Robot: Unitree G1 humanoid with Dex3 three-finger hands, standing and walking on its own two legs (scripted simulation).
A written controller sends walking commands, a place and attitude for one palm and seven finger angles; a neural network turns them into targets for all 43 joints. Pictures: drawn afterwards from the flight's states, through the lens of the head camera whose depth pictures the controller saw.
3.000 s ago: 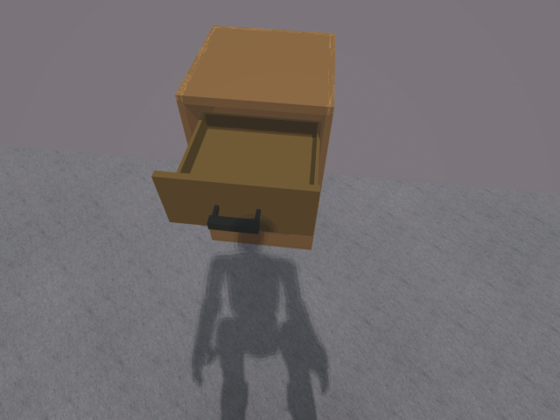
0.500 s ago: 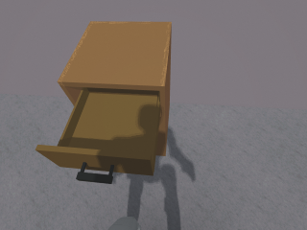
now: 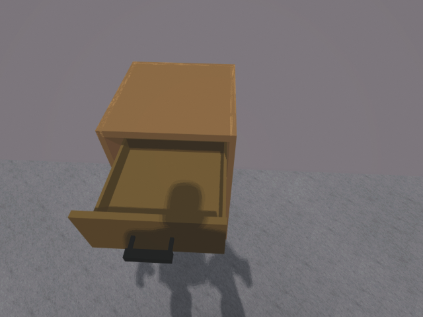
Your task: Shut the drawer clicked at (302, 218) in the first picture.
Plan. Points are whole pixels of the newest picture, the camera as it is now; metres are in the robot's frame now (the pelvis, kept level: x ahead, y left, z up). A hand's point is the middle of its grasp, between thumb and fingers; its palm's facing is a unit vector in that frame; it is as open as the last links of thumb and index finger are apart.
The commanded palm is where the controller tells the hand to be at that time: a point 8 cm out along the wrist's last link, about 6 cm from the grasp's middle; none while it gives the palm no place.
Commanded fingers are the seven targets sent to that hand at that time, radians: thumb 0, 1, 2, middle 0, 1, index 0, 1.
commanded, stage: come to a stop and stand still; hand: left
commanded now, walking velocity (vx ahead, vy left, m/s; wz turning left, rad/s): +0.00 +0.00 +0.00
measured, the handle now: (150, 247) +0.32 +0.18 -0.17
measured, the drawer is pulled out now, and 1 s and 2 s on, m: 0.28 0.28 0.28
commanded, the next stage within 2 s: look again from close up in 0.12 s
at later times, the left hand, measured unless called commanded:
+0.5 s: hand out of the picture +0.01 +0.15 -0.17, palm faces +0.00 -0.99 -0.17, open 7.4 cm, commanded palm none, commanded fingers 0.00 0.90 0.90 -0.20 -0.30 -0.20 -0.30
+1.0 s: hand (130, 309) +0.15 +0.17 -0.06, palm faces +0.25 -0.95 -0.18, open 7.1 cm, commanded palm +0.10 +0.19 -0.07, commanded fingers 0.00 0.90 0.90 -0.38 -0.50 -0.38 -0.50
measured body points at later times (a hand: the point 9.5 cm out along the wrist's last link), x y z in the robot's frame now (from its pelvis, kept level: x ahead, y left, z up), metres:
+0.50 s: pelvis +0.02 -0.01 +0.00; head +0.02 -0.01 +0.45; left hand +0.01 +0.21 -0.16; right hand +0.02 -0.23 -0.15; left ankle +0.02 +0.08 -0.74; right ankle +0.00 -0.15 -0.74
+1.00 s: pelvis +0.01 -0.03 -0.01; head +0.02 -0.04 +0.44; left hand +0.14 +0.22 -0.05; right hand +0.09 -0.28 -0.13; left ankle +0.02 +0.08 -0.74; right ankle +0.00 -0.15 -0.74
